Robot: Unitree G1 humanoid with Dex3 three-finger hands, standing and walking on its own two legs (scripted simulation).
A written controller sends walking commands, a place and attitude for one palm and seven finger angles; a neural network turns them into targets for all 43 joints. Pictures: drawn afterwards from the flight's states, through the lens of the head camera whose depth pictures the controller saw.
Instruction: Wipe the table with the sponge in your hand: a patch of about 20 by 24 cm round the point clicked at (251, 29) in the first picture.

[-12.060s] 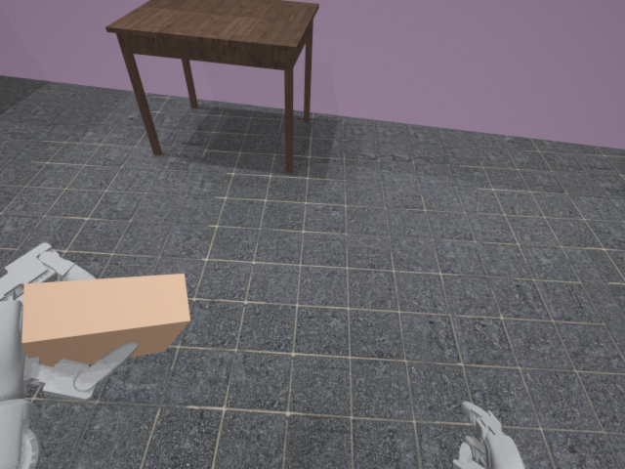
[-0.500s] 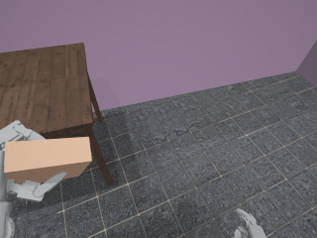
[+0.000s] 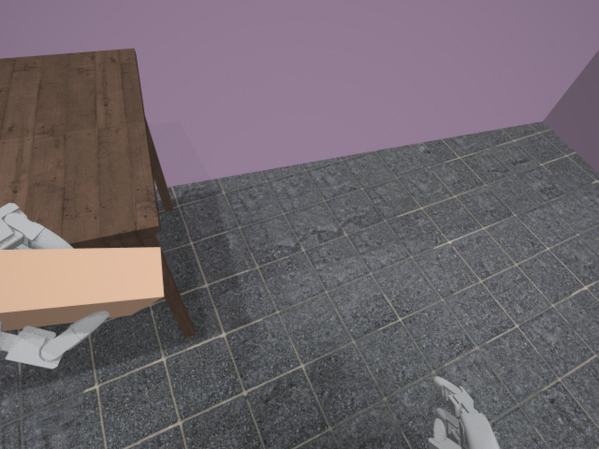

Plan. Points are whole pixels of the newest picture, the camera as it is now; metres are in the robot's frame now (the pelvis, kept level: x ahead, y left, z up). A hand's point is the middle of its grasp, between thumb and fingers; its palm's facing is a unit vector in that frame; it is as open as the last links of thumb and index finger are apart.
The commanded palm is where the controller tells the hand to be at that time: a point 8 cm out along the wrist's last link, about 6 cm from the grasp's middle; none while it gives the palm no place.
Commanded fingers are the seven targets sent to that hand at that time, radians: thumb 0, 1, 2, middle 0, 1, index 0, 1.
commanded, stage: shuffle to correct the standing spot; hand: left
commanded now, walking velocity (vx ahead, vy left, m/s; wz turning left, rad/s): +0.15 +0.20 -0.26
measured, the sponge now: (100, 288) +0.24 +0.22 +0.13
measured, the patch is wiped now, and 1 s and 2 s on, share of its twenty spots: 0.00 0.00 0.00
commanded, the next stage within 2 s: come to a stop and stand still in 1.40 s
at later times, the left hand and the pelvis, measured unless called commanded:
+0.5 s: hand (48, 236) +0.28 +0.27 +0.16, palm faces +0.35 -0.86 -0.38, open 9.1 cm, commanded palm +0.22 +0.32 +0.18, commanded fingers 0.00 0.10 1.30 -1.20 -1.60 -1.20 -1.60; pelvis +0.05 +0.04 -0.02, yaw -1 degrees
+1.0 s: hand (6, 170) +0.34 +0.34 +0.17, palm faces +0.30 -0.84 -0.45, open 9.1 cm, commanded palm +0.29 +0.39 +0.18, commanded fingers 0.00 0.10 1.30 -1.20 -1.60 -1.20 -1.60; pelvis +0.11 +0.12 +0.00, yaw -5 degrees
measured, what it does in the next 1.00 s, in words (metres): steps to the left: right foot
